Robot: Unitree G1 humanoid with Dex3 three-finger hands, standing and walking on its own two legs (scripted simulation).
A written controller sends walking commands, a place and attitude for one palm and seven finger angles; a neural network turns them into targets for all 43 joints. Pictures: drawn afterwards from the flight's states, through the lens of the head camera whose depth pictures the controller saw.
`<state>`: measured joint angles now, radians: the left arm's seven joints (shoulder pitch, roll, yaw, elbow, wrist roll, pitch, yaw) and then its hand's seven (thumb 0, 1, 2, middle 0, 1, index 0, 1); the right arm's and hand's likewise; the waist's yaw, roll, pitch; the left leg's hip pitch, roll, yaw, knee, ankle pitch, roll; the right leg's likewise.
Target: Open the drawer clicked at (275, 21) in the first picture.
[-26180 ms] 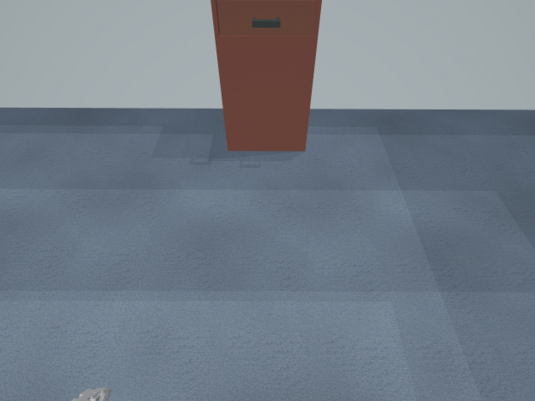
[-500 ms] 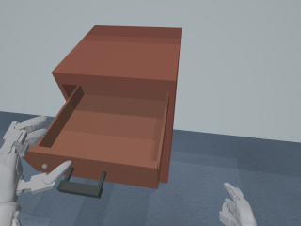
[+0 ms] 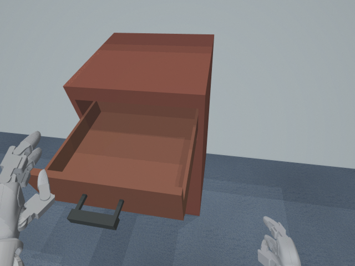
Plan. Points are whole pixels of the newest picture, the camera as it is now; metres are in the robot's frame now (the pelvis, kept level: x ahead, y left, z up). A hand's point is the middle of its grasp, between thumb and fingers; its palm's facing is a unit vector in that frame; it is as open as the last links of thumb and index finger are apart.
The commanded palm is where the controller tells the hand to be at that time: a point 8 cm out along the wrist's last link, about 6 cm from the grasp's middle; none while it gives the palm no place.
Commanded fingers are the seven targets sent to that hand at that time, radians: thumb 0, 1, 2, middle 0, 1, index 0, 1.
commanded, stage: step back with the hand held close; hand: left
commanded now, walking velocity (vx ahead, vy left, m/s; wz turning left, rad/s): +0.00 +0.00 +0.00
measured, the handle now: (97, 210) +0.24 +0.24 -0.03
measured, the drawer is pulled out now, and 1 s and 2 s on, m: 0.30 0.30 0.30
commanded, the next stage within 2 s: stop stepping back and stand still in 1.42 s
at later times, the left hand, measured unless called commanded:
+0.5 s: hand (31, 213) +0.15 +0.26 +0.15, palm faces +0.29 -0.81 -0.51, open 7.4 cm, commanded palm +0.09 +0.30 +0.17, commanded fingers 0.00 0.90 0.90 -0.20 -0.30 -0.20 -0.30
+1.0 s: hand (6, 241) +0.11 +0.26 +0.16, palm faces +0.36 -0.80 -0.49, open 7.4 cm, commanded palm +0.03 +0.30 +0.17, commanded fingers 0.00 0.90 0.90 -0.20 -0.30 -0.20 -0.30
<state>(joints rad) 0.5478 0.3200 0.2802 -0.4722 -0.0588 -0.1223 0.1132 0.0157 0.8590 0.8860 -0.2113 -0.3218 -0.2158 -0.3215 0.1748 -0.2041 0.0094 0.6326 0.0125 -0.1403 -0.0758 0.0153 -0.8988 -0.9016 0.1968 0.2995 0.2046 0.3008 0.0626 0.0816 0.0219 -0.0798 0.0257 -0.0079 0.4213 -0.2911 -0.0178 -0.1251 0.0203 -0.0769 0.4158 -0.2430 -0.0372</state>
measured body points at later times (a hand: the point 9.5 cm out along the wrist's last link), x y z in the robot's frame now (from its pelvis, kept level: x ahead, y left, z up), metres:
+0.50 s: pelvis -0.04 +0.02 -0.01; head +0.00 +0.02 +0.44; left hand +0.13 +0.30 +0.18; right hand +0.14 -0.22 -0.08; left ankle -0.04 +0.13 -0.74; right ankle -0.01 -0.09 -0.74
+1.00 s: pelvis -0.10 +0.02 -0.02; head -0.05 +0.04 +0.43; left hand +0.08 +0.30 +0.19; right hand +0.09 -0.20 -0.09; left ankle -0.04 +0.13 -0.74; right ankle -0.06 -0.10 -0.74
